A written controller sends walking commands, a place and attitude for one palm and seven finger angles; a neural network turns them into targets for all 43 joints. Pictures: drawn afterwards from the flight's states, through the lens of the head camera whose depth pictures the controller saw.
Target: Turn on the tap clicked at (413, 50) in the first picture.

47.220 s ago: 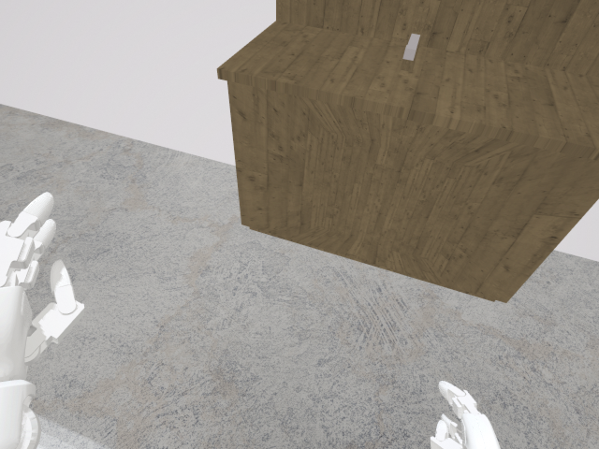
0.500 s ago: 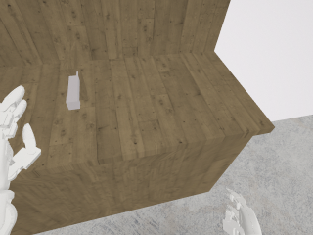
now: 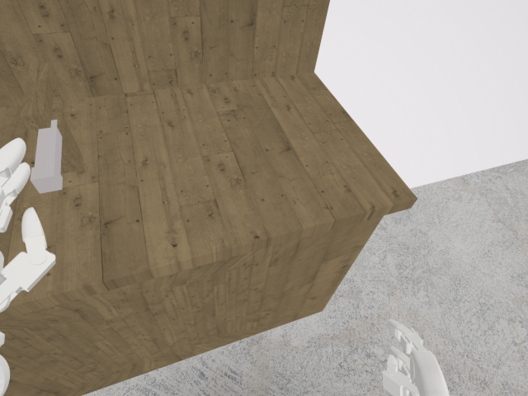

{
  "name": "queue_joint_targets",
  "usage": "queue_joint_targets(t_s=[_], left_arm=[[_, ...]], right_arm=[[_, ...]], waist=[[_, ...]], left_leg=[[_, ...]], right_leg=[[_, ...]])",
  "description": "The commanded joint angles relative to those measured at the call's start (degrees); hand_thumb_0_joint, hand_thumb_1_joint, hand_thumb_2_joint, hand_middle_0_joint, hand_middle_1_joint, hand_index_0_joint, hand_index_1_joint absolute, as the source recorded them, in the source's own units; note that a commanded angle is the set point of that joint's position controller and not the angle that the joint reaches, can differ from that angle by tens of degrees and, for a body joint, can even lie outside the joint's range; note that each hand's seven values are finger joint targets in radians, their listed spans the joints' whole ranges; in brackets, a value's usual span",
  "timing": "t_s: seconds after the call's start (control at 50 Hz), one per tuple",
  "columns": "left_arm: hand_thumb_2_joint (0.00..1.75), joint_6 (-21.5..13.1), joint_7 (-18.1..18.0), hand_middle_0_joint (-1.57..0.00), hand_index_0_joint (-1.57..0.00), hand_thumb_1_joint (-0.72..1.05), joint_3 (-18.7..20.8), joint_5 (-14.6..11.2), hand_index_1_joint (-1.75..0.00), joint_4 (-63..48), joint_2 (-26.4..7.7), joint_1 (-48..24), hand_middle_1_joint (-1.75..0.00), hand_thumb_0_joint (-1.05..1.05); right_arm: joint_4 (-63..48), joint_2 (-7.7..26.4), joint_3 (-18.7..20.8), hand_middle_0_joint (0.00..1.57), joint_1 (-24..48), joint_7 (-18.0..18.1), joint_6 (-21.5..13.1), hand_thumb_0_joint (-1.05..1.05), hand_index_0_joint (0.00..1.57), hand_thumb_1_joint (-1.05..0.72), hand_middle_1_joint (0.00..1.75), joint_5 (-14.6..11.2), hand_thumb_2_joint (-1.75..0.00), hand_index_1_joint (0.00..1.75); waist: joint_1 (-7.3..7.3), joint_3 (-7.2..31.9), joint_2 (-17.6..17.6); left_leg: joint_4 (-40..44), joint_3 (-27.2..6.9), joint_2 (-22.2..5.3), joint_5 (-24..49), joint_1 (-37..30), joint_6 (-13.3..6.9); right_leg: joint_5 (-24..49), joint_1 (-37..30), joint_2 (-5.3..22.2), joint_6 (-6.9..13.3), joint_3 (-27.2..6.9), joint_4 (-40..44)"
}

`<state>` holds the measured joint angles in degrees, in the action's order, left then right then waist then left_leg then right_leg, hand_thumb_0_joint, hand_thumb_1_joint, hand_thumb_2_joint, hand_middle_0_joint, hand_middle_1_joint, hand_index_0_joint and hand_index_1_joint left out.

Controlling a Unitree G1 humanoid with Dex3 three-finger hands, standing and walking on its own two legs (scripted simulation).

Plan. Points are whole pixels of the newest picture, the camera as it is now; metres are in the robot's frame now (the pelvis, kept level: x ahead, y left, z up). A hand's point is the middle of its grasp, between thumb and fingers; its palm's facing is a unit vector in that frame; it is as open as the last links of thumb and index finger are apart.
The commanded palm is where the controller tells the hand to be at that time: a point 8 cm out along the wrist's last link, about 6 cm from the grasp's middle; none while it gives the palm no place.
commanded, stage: shuffle to correct the standing spot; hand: left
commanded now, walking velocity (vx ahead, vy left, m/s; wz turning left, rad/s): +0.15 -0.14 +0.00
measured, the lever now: (47, 178) +0.36 +0.33 +0.12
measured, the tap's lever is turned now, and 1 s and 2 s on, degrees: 0 0 0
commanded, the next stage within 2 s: come to a stop and stand still in 0.10 s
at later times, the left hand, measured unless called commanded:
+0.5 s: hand (114, 214) +0.26 +0.19 +0.19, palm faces +0.39 -0.83 -0.40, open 7.4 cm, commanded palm +0.20 +0.23 +0.19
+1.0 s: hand (50, 278) +0.20 +0.24 +0.16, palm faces +0.35 -0.87 -0.35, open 7.4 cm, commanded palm +0.16 +0.27 +0.19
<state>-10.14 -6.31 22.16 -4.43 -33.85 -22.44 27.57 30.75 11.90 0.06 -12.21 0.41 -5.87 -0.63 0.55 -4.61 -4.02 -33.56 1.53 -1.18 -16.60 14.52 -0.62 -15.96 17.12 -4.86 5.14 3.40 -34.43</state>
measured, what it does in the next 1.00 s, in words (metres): steps on the spot: left foot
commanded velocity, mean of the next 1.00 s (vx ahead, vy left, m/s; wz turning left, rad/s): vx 0.00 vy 0.01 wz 0.00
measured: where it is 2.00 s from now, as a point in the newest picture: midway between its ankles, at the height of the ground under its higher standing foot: outside the picture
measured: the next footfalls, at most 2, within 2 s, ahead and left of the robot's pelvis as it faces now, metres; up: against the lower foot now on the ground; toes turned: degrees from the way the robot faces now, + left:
left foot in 0.46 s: +0.11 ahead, +0.07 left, +0.00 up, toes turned +2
left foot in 1.06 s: +0.03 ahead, +0.12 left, +0.00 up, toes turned -1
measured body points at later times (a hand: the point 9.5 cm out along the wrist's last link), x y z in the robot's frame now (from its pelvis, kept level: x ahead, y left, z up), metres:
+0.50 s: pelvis +0.03 -0.05 +0.01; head +0.06 -0.05 +0.46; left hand +0.23 +0.23 +0.21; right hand +0.22 -0.28 -0.07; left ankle +0.07 +0.07 -0.73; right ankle +0.04 -0.07 -0.72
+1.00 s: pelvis -0.02 -0.01 +0.01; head -0.01 +0.01 +0.46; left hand +0.18 +0.28 +0.18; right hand +0.14 -0.23 -0.07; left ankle +0.01 +0.10 -0.71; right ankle +0.04 -0.07 -0.73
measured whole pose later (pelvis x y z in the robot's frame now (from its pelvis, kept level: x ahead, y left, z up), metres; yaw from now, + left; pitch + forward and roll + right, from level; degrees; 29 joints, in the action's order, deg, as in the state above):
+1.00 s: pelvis -0.02 -0.01 +0.01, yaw -2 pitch -2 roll +0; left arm -11.2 -5.5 18.9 -3.0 -23.6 -21.0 25.2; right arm 34.3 10.7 -1.5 -15.0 1.8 -7.2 -0.8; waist -2.5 -2.1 -3.1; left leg -38.5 0.1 1.3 -18.5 17.6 -1.2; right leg -8.5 15.5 -4.0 5.1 2.7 -25.6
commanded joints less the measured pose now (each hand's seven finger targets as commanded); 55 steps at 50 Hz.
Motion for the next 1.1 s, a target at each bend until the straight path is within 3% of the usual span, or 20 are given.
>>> queue_joint_targets(t_s=[0.0,0.04,0.08,0.1,0.12,0.14,0.22,0.28,0.38,0.44,0.58,0.6,0.62,0.64,0.66,0.72,0.78,0.84,0.96,1.08], left_arm=[[0.9,-2.88,-0.33,-0.2,-0.2,0.9,7.18,0.6,-0.3,-8.11,-9.59,-3.58,-0.3,0.0],[0.9,-1.99,-0.28,-0.2,-0.2,0.9,8.42,1.5,-0.3,-7.49,-11.39,-7.37,-0.3,0.0],[0.9,-1.83,-0.42,-0.2,-0.2,0.9,7.69,2.16,-0.3,-6.09,-10.34,-8.76,-0.3,0.0],[0.9,-1.51,-0.28,-0.2,-0.2,0.9,7.45,2.1,-0.3,-5.1,-10.04,-7.73,-0.3,0.0],[0.9,-0.92,-0.36,-0.2,-0.2,0.9,6.72,1.53,-0.3,-4.51,-9.84,-6.57,-0.3,0.0],[0.9,-1.16,-0.22,-0.2,-0.2,0.9,5.38,0.6,-0.3,-4.78,-7.76,-6.67,-0.3,0.0],[0.9,-3.15,-0.97,-0.2,-0.2,0.9,5.41,1.23,-0.3,-6.46,-8.16,-2.86,-0.3,0.0],[0.9,-5.04,-2.54,-0.2,-0.2,0.9,5.74,2.29,-0.3,-8.14,-9.49,-7.2,-0.3,0.0],[0.9,-4.63,-3.59,-0.2,-0.2,0.9,6.34,1.94,-0.3,-5.96,-8.4,-5.98,-0.3,0.0],[0.9,-3.49,-3.13,-0.2,-0.2,0.9,5.76,1.47,-0.3,-4.82,-7.36,-4.45,-0.3,0.0],[0.9,-1.09,-1.79,-0.2,-0.2,0.9,5.44,1.39,-0.3,-5.01,-7.74,-2.77,-0.3,0.0],[0.9,-7.17,-1.39,-0.2,-0.2,0.9,35.26,6.0,-0.3,-16.89,-49.83,-57.8,-0.3,0.0],[0.9,-6.6,0.91,-0.2,-0.2,0.9,15.63,2.42,-0.3,12.54,-20.53,-29.01,-0.3,0.0],[0.9,-7.15,-0.12,-0.2,-0.2,0.9,13.49,1.18,-0.3,10.82,-15.37,-13.28,-0.3,0.0],[0.9,-6.03,-0.09,-0.2,-0.2,0.9,4.38,0.07,-0.3,13.9,-4.59,-7.06,-0.3,0.0],[0.9,-5.39,0.55,-0.2,-0.2,0.9,0.08,0.94,-0.3,-0.25,-4.63,-9.66,-0.3,0.0],[0.9,-4.42,0.36,-0.2,-0.2,0.9,1.3,1.86,-0.3,-2.26,-7.41,-6.22,-0.3,0.0],[0.9,-4.52,-0.08,-0.2,-0.2,0.9,6.12,0.91,-0.3,-0.98,-10.95,-7.71,-0.3,0.0],[0.9,-5.55,-2.11,-0.2,-0.2,0.9,5.5,1.47,-0.3,-4.6,-10.65,-16.6,-0.3,0.0],[0.9,-5.66,-1.48,-0.2,-0.2,0.9,1.63,2.59,-0.3,-2.14,-6.64,-12.94,-0.3,0.0]], right_arm=[[-7.11,6.88,3.2,0.2,4.91,1.08,-1.86,0.0,0.2,-0.9,0.3,-0.55,-0.9,0.3],[-7.49,6.69,2.69,0.2,5.58,0.92,-1.42,0.0,0.2,-0.9,0.3,0.15,-0.9,0.3],[-7.55,6.78,2.05,0.2,6.35,0.69,-1.4,0.0,0.2,-0.9,0.3,-0.55,-0.9,0.3],[-7.48,6.61,2.93,0.2,4.56,0.47,-1.42,0.0,0.2,-0.9,0.3,-0.97,-0.9,0.3],[-7.86,6.06,3.21,0.2,4.67,0.22,-1.72,0.0,0.2,-0.9,0.3,-1.12,-0.9,0.3],[-7.78,6.68,4.07,0.2,3.97,0.34,-2.39,0.0,0.2,-0.9,0.3,-1.35,-0.9,0.3],[-5.22,5.43,2.02,0.2,4.87,-0.39,-1.95,0.0,0.2,-0.9,0.3,-0.38,-0.9,0.3],[-4.82,4.14,0.8,0.2,5.25,0.07,-2.72,0.0,0.2,-0.9,0.3,0.64,-0.9,0.3],[-5.81,4.38,1.12,0.2,6.08,1.36,-3.87,0.0,0.2,-0.9,0.3,-0.05,-0.9,0.3],[-6.88,6.33,2.43,0.2,6.73,1.31,-2.65,0.0,0.2,-0.9,0.3,-1.26,-0.9,0.3],[-8.24,6.2,1.91,0.2,7.62,1.45,0.68,0.0,0.2,-0.9,0.3,-1.42,-0.9,0.3],[-5.81,6.39,4.23,0.2,0.37,2.54,-3.8,0.0,0.2,-0.9,0.3,-0.44,-0.9,0.3],[-4.08,3.62,2.72,0.2,2.56,2.28,-4.12,0.0,0.2,-0.9,0.3,-0.06,-0.9,0.3],[-7.15,5.44,3.84,0.2,3.07,1.87,-4.67,0.0,0.2,-0.9,0.3,-0.94,-0.9,0.3],[-5.56,6.44,3.91,0.2,2.88,0.85,-4.69,0.0,0.2,-0.9,0.3,-1.78,-0.9,0.3],[-8.67,6.9,2.9,0.2,6.28,-0.79,-4.12,0.0,0.2,-0.9,0.3,-1.32,-0.9,0.3],[-10.37,6.9,2.25,0.2,6.38,-0.61,-4.54,0.0,0.2,-0.9,0.3,-1.59,-0.9,0.3],[-9.32,6.33,2.07,0.2,4.85,0.92,-4.06,0.0,0.2,-0.9,0.3,-1.06,-0.9,0.3],[-5.65,4.77,0.34,0.2,5.72,2.55,-5.39,0.0,0.2,-0.9,0.3,0.19,-0.9,0.3],[-5.34,7.08,1.15,0.2,4.48,1.9,-6.95,0.0,0.2,-0.9,0.3,-0.01,-0.9,0.3]], waist=[[-1.14,7.22,11.78],[-0.81,4.16,12.67],[-1.95,6.58,9.41],[-1.62,8.95,1.2],[-1.1,10.67,-10.77],[-1.03,10.79,-11.98],[-0.6,7.06,8.33],[-1.02,9.01,8.35],[-2.5,12.67,0.86],[-2.58,14.0,2.52],[-1.31,9.33,0.89],[-1.24,1.62,-9.42],[-1.67,15.6,-2.98],[-4.05,12.87,0.19],[-2.48,16.28,11.31],[-3.76,15.33,18.94],[-3.05,7.95,3.48],[-2.64,3.26,-12.69],[-1.81,6.44,5.94],[-2.57,10.72,10.24]], left_leg=[[14.97,-19.26,-17.38,12.99,-8.1,-9.37],[12.38,-17.81,-17.39,13.24,-0.76,-9.13],[1.11,-7.47,-11.57,11.91,5.15,-5.16],[-11.37,-1.6,-5.62,7.67,7.86,-3.14],[-25.2,2.94,2.28,-3.99,15.27,-0.87],[-32.58,-0.01,3.07,-10.57,16.6,0.15],[-34.05,-2.21,-1.18,-4.74,20.36,0.83],[-16.91,0.67,-0.8,-2.75,11.58,0.12],[5.69,2.57,1.56,7.87,-0.16,-1.89],[7.82,-0.94,-3.57,17.64,-7.11,-3.48],[2.67,-2.72,-2.32,5.44,-1.42,-2.24],[3.96,9.84,4.05,3.53,-1.42,0.71],[9.51,5.55,4.42,8.82,-3.28,-0.79],[8.42,4.61,2.01,13.15,-6.15,-0.77],[10.06,5.1,0.41,17.58,-11.51,-2.2],[8.87,-3.96,-7.63,19.72,-1.89,-5.12],[9.2,-5.0,-4.88,-2.87,7.05,-3.54],[-8.28,-2.85,1.82,-3.0,3.84,-0.83],[1.95,-2.5,1.09,-2.3,-2.98,-0.89],[16.52,-8.84,-5.14,-5.46,3.48,-3.88]], right_leg=[[-12.13,7.86,2.86,-3.84,-3.24,-11.87],[-10.01,0.67,5.21,-3.73,-3.66,-2.16],[0.8,-12.05,4.49,-3.07,-2.33,11.23],[6.26,-17.62,6.8,-1.07,-6.66,15.37],[8.02,-20.16,15.89,4.07,-21.05,19.99],[5.3,-16.46,21.92,6.3,-26.87,23.31],[17.45,-13.37,21.62,7.34,-21.74,20.59],[30.1,-11.08,18.65,2.94,-13.0,17.47],[36.79,-16.55,16.28,-6.58,-10.73,13.68],[37.08,-13.48,14.01,-11.42,-9.55,9.52],[14.56,-7.83,14.79,-8.83,-14.47,18.76],[48.23,-0.39,7.73,-20.59,-9.15,25.33],[51.68,-13.26,10.02,-17.29,-7.27,12.32],[55.93,-12.5,9.75,-18.77,-10.72,12.17],[53.71,-14.16,9.8,-16.2,-8.04,5.65],[10.76,-11.75,9.06,-9.9,-7.59,1.95],[0.84,-10.03,9.33,-7.65,-9.26,11.39],[-18.97,4.53,18.17,-4.5,-23.72,27.7],[-17.09,3.37,17.74,-0.17,-19.59,23.85],[-5.52,-12.24,7.89,-6.26,-8.21,11.46]])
